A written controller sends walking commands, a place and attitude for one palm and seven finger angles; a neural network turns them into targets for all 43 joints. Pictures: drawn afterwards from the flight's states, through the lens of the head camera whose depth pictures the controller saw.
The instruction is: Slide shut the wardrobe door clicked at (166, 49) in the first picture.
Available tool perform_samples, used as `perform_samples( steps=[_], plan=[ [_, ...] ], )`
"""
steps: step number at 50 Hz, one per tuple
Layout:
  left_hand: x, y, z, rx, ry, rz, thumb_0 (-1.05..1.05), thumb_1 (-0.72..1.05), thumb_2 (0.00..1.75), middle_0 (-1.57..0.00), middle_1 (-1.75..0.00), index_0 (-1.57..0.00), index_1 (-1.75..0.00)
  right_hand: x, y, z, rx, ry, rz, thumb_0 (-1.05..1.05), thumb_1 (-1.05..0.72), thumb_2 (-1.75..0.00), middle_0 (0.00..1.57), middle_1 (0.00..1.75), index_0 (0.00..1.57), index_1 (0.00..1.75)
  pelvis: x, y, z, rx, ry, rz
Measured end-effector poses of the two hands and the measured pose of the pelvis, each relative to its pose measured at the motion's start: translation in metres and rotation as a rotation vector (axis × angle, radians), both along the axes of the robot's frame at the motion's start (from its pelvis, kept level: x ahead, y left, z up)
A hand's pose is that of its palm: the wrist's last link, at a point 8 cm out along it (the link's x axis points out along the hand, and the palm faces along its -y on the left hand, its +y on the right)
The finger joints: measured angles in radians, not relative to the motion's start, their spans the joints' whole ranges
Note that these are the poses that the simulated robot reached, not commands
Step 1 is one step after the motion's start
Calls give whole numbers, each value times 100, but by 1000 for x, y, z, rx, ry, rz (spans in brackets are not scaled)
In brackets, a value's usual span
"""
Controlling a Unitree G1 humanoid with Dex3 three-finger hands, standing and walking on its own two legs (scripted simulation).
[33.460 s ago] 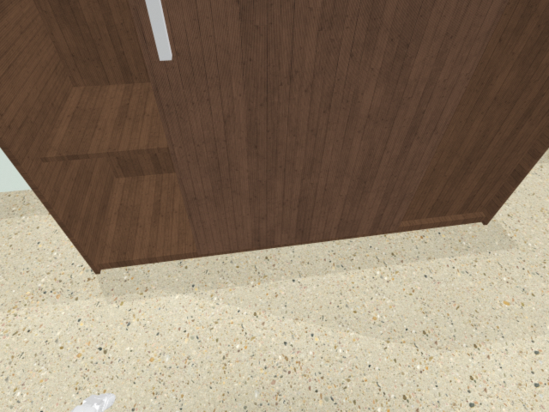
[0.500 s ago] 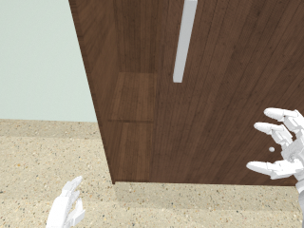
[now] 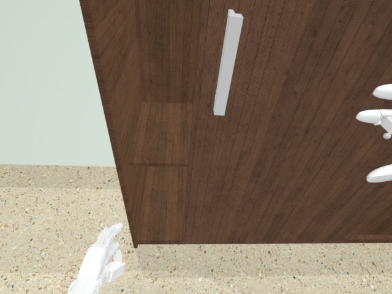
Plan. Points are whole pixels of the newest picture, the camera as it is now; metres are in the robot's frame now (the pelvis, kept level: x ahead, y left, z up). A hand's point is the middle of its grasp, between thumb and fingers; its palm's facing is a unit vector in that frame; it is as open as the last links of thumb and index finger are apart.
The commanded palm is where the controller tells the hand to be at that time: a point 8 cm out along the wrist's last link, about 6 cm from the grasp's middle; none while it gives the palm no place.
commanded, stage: raise the hand with hooked fingers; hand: right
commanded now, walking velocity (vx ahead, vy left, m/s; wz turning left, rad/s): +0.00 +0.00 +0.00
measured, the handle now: (224, 66) +0.53 -0.06 +0.25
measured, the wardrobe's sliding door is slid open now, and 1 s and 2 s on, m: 0.23 0.23 0.23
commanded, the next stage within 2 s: move the hooked fingers beside the handle in 0.50 s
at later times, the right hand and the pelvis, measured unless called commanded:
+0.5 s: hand (373, 128) +0.29 -0.26 +0.27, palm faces +0.08 +0.99 -0.15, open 14.0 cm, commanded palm +0.25 -0.31 +0.28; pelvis +0.01 +0.01 +0.00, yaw +1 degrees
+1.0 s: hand (333, 111) +0.34 -0.22 +0.27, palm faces +0.03 +1.00 -0.09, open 14.0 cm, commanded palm +0.30 -0.27 +0.27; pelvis +0.01 +0.01 +0.00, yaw +1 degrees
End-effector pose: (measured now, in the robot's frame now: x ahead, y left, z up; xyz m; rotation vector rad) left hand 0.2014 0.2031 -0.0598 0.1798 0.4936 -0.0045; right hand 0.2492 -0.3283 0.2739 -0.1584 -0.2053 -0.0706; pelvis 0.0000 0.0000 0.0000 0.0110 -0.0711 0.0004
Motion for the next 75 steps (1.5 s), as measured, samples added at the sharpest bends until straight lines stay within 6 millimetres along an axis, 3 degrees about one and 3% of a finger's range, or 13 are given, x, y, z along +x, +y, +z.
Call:
perform_samples(
  steps=[5, 13, 33, 45, 52, 75],
  plan=[
    [-3, 13, -2, 8, 22, 26, 1, 90, 90, -20, -30, -21, -30, 10, -6, 11, 8, 22, -3, -1, 50, -30, 30, 120, 30, 120, 0, 1, 0, -2, 9, 3],
    [-6, 27, -1, 17, 25, 64, 1, 90, 90, -20, -30, -20, -30, 14, 12, -5, 11, 53, 40, -1, 50, -30, 30, 120, 30, 120, 3, 3, 0, -5, 13, 15],
    [7, 22, -3, -8, 18, 37, 1, 90, 90, -20, -30, -20, -30, 17, 17, 0, 14, 51, 9, -1, 50, -30, 31, 120, 31, 120, 8, 12, -1, -7, 13, 6],
    [8, 24, -4, -10, 25, 56, 1, 90, 90, -20, -30, -20, -30, 54, 50, -1, 40, 43, 68, -1, 50, -30, 30, 120, 30, 120, 10, 12, 0, -11, 18, 10],
    [3, 29, -7, -16, 52, 85, 1, 90, 90, -20, -30, -20, -30, 69, 53, -5, 55, 71, 37, -1, 50, -30, 31, 120, 30, 120, 12, 12, 0, -13, 25, 22],
    [-6, 28, -14, -8, 115, 120, 1, 90, 90, -20, -30, -20, -30, 118, 98, -9, 105, 100, 77, -1, 50, -30, 30, 120, 30, 120, 16, 7, 1, -13, 30, 28]
  ],
)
